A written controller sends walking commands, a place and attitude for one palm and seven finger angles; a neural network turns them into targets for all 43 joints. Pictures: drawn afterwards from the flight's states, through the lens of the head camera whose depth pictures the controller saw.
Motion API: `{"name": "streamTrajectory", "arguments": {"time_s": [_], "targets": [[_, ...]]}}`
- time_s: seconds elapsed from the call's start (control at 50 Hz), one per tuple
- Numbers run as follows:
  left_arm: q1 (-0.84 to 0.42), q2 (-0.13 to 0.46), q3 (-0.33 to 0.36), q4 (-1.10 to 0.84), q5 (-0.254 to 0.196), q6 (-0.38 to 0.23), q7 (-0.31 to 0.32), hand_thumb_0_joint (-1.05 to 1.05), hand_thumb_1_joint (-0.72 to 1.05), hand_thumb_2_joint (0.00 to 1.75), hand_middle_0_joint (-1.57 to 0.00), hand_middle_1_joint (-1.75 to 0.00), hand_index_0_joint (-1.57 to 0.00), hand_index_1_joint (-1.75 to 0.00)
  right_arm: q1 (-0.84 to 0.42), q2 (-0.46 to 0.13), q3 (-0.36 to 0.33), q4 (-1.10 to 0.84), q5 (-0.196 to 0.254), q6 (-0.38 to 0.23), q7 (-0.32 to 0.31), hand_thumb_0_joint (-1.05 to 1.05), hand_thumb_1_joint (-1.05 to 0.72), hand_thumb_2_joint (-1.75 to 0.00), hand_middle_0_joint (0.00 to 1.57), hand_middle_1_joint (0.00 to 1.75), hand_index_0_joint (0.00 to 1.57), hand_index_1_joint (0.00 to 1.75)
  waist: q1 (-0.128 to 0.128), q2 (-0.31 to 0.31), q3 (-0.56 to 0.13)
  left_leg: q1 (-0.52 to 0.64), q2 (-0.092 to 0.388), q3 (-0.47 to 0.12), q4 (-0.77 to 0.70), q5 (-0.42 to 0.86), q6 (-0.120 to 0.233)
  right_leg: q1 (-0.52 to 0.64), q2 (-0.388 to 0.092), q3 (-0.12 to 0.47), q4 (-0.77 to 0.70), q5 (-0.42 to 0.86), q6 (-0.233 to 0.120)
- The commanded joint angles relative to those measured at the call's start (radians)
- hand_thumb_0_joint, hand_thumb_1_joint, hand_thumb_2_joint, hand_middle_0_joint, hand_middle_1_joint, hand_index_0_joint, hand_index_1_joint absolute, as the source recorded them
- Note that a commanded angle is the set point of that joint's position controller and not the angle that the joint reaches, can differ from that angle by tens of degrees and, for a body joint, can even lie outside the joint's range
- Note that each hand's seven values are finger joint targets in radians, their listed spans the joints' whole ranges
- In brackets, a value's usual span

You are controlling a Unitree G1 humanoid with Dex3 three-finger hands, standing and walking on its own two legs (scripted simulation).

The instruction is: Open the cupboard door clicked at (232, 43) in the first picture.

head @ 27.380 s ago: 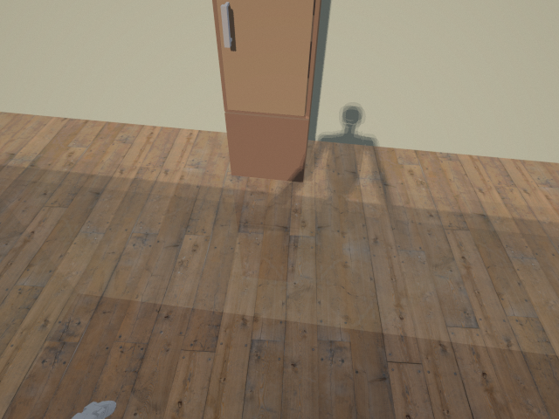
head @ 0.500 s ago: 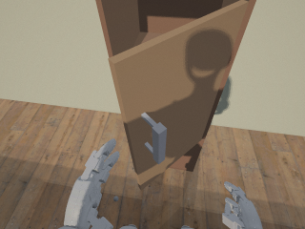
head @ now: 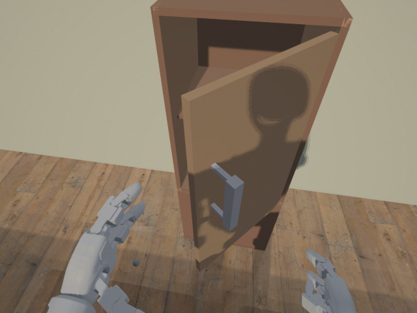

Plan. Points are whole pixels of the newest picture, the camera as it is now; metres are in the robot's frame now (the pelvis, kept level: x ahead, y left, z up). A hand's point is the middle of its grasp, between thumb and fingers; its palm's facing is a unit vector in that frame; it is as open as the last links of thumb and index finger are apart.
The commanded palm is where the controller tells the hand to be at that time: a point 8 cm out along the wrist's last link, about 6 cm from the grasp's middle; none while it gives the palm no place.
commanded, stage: draw the hand back to the body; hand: left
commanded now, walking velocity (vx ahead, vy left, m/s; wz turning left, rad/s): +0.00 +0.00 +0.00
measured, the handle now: (223, 197) +0.32 +0.00 +0.08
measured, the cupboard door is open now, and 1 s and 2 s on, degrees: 50 50 50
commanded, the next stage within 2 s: step back with the hand held close in 1.16 s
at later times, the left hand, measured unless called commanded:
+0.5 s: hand (53, 224) +0.20 +0.23 +0.17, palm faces +0.31 -0.88 -0.36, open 12.5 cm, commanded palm +0.15 +0.27 +0.20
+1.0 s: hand (23, 202) +0.21 +0.25 +0.21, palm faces +0.47 -0.79 -0.39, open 7.6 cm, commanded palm +0.15 +0.29 +0.23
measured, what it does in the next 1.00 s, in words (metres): rises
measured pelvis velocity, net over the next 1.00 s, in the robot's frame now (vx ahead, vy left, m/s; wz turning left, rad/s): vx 0.02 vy -0.01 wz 0.00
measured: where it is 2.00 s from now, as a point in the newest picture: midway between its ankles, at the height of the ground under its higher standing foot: outside the picture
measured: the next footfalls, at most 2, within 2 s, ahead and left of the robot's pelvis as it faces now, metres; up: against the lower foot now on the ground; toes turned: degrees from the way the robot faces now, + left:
none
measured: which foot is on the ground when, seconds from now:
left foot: down 0.00-1.00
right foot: down 0.00-1.00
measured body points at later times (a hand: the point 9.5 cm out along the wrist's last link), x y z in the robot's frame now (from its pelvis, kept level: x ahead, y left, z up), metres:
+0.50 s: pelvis +0.02 +0.01 +0.04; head +0.00 +0.00 +0.49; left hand +0.18 +0.27 +0.19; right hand +0.20 -0.19 -0.03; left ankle +0.00 +0.10 -0.69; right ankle +0.01 -0.12 -0.69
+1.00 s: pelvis +0.02 -0.01 +0.05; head +0.00 -0.03 +0.50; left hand +0.17 +0.29 +0.23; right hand +0.22 -0.23 -0.03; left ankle +0.00 +0.10 -0.69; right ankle +0.01 -0.12 -0.69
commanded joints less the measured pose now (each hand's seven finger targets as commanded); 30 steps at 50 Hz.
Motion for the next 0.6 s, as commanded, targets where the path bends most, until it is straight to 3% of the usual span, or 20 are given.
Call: {"name": "streamTrajectory", "arguments": {"time_s": [0.0,0.06,0.08,0.12,0.16,0.2,0.26,0.3,0.34,0.4,0.44,0.56,0.58], "targets": [[-0.073,0.103,0.149,-0.27,-0.056,-0.057,0.004,0.0,-0.43,0.33,-0.15,-0.3,-0.15,-0.3,-0.112,-0.101,-0.039,-0.174,0.001,-0.078,-0.017,0.0,-0.9,-0.9,0.2,0.3,0.2,0.3,0.011,0.0,-0.056,0.059,0.012,-0.019,-0.211,0.183,-0.005,0.09,0.01,-0.021,-0.172,0.133,-0.017],[-0.087,0.092,0.149,-0.301,-0.081,-0.058,-0.019,0.0,-0.32,0.37,-0.16,-0.3,-0.16,-0.3,-0.108,-0.103,-0.035,-0.161,0.008,-0.098,-0.019,0.0,-0.9,-0.9,0.2,0.3,0.2,0.3,0.007,0.026,-0.068,0.103,0.016,-0.032,-0.23,0.243,-0.015,0.105,0.015,-0.038,-0.167,0.192,-0.017],[-0.084,0.19,0.151,-0.381,0.052,-0.032,0.102,0.0,-0.29,0.39,-0.16,-0.3,-0.16,-0.3,-0.101,-0.087,-0.033,-0.175,-0.011,-0.085,-0.045,0.0,-0.9,-0.9,0.2,0.3,0.2,0.3,0.051,0.059,-0.065,0.098,0.034,-0.041,-0.285,0.27,-0.017,0.154,-0.012,0.011,-0.203,0.196,-0.029],[-0.02,0.086,0.103,-0.32,0.073,0.012,0.177,0.0,-0.22,0.42,-0.16,-0.3,-0.16,-0.3,-0.096,-0.08,-0.025,-0.157,-0.021,-0.081,-0.049,0.0,-0.9,-0.9,0.2,0.3,0.2,0.3,0.023,0.026,0.018,0.086,0.036,-0.054,-0.312,0.239,-0.024,0.136,-0.011,-0.002,-0.23,0.167,-0.028],[-0.011,0.084,0.108,-0.284,0.096,0.029,0.204,0.0,-0.15,0.45,-0.16,-0.3,-0.16,-0.3,-0.093,-0.084,-0.025,-0.131,-0.023,-0.071,-0.045,0.0,-0.9,-0.9,0.2,0.3,0.2,0.3,0.021,0.033,0.044,0.113,0.045,-0.057,-0.327,0.297,-0.029,0.156,-0.01,-0.012,-0.246,0.193,-0.027],[-0.017,0.131,0.16,-0.257,0.109,0.031,0.227,0.0,-0.08,0.48,-0.16,-0.3,-0.16,-0.3,-0.11,-0.089,-0.029,-0.113,-0.027,-0.067,-0.049,0.0,-0.9,-0.9,0.2,0.3,0.2,0.3,0.03,-0.008,0.034,0.138,0.043,-0.051,-0.348,0.312,-0.026,0.199,-0.011,-0.012,-0.276,0.213,-0.027],[-0.056,0.148,0.193,-0.237,0.114,0.026,0.245,0.0,0.02,0.52,-0.17,-0.3,-0.17,-0.3,-0.127,-0.083,-0.025,-0.095,-0.032,-0.06,-0.059,0.0,-0.9,-0.9,0.2,0.3,0.2,0.3,0.027,-0.047,0.047,0.172,0.038,-0.032,-0.38,0.276,-0.02,0.233,-0.014,-0.01,-0.317,0.205,-0.022],[-0.087,0.191,0.24,-0.258,0.119,0.017,0.261,0.0,0.09,0.55,-0.17,-0.3,-0.17,-0.3,-0.143,-0.088,-0.023,-0.078,-0.035,-0.067,-0.065,0.0,-0.9,-0.9,0.2,0.3,0.2,0.3,0.037,0.008,0.029,0.206,0.038,-0.034,-0.407,0.292,-0.022,0.273,-0.017,-0.006,-0.336,0.214,-0.026],[-0.11,0.19,0.245,-0.3,0.118,0.008,0.268,0.0,0.17,0.58,-0.17,-0.3,-0.17,-0.3,-0.146,-0.083,-0.019,-0.064,-0.035,-0.078,-0.064,0.0,-0.9,-0.9,0.2,0.3,0.2,0.3,0.036,0.054,0.007,0.245,0.039,-0.044,-0.431,0.332,-0.03,0.301,-0.019,-0.007,-0.346,0.231,-0.027],[-0.121,0.222,0.29,-0.309,0.116,0.0,0.28,0.0,0.27,0.63,-0.18,-0.3,-0.18,-0.3,-0.16,-0.089,-0.018,-0.036,-0.038,-0.097,-0.063,0.0,-0.9,-0.9,0.2,0.3,0.2,0.3,0.043,0.058,-0.005,0.286,0.043,-0.051,-0.457,0.408,-0.037,0.345,-0.017,-0.012,-0.372,0.271,-0.027],[-0.121,0.209,0.294,-0.286,0.115,0.0,0.28,0.0,0.34,0.66,-0.18,-0.3,-0.18,-0.3,-0.162,-0.088,-0.02,-0.015,-0.038,-0.103,-0.058,0.0,-0.9,-0.9,0.2,0.3,0.2,0.3,0.04,0.066,0.025,0.308,0.048,-0.052,-0.477,0.439,-0.047,0.347,-0.014,-0.014,-0.389,0.278,-0.025],[-0.118,0.237,0.393,-0.18,0.1,-0.001,0.278,0.0,0.55,0.75,-0.19,-0.3,-0.19,-0.3,-0.189,-0.092,-0.035,0.032,-0.041,-0.092,-0.053,0.0,-0.9,-0.9,0.2,0.3,0.2,0.3,0.053,-0.033,0.056,0.341,0.046,-0.019,-0.514,0.489,-0.039,0.406,-0.011,-0.014,-0.444,0.356,-0.02],[-0.133,0.244,0.409,-0.174,0.099,-0.005,0.277,0.0,0.58,0.76,-0.19,-0.3,-0.19,-0.3,-0.194,-0.091,-0.038,0.036,-0.04,-0.088,-0.053,0.0,-0.9,-0.9,0.2,0.3,0.2,0.3,0.052,-0.026,0.06,0.344,0.044,-0.012,-0.521,0.475,-0.037,0.414,-0.012,-0.012,-0.454,0.356,-0.019]]}}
